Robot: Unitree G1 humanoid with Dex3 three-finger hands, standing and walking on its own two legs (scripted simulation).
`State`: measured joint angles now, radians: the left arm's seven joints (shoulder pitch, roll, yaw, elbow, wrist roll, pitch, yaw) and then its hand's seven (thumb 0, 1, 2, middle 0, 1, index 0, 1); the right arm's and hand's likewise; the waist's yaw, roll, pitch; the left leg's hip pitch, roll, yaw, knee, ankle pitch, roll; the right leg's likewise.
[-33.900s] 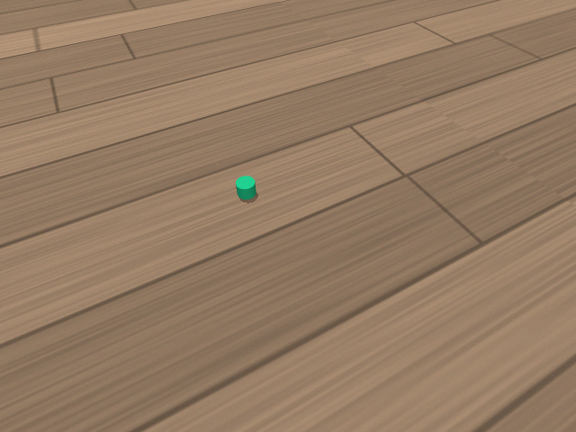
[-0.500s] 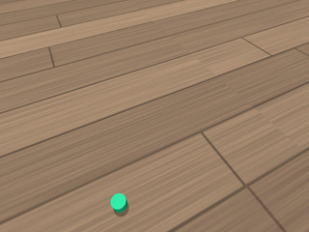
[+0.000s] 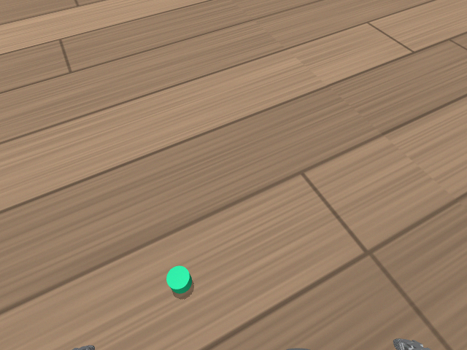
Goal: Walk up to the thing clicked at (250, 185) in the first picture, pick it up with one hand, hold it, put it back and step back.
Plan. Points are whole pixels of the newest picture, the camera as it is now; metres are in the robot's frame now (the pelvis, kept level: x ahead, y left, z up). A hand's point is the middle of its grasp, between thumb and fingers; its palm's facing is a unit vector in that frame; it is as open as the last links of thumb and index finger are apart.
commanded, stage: step back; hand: left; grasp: from above
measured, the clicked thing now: (179, 279) +0.43 +0.25 -0.74
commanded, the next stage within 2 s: none
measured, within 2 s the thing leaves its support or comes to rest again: neither
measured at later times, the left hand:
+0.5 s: hand out of the picture +0.04 +0.30 -0.17, palm faces -0.12 -0.92 -0.38, open 7.4 cm
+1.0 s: hand out of the picture -0.06 +0.29 -0.16, palm faces -0.04 -0.92 -0.38, open 7.4 cm
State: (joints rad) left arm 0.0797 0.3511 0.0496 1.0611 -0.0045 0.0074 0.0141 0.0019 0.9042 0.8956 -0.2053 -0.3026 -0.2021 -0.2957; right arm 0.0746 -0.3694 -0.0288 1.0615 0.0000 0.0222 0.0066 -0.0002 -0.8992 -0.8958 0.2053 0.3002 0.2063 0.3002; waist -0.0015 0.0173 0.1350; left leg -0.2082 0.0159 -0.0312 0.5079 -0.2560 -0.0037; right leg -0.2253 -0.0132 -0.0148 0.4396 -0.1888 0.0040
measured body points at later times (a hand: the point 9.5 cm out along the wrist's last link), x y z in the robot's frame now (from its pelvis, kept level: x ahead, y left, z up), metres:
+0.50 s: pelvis -0.09 +0.04 -0.01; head +0.00 +0.05 +0.43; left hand +0.05 +0.34 -0.15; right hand -0.03 -0.27 -0.13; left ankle -0.05 +0.14 -0.74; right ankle -0.13 -0.08 -0.70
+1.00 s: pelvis -0.22 +0.03 -0.02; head -0.15 +0.04 +0.42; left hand -0.06 +0.34 -0.13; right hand -0.14 -0.29 -0.14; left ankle -0.21 +0.15 -0.74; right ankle -0.13 -0.08 -0.74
